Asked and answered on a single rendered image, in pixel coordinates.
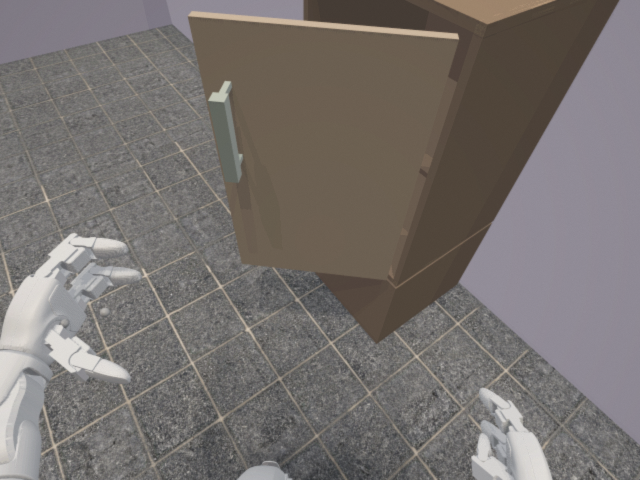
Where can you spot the robot left forearm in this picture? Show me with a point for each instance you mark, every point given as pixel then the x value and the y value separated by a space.
pixel 23 379

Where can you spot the robot left shin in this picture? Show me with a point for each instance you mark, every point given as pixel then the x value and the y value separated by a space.
pixel 270 463

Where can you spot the cupboard door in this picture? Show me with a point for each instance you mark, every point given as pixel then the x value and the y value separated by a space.
pixel 333 121

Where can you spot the right robot hand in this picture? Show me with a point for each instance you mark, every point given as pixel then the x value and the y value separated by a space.
pixel 519 452

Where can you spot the handle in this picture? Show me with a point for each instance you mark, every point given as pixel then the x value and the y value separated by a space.
pixel 221 114

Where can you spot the left robot hand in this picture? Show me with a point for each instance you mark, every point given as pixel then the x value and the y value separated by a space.
pixel 32 320

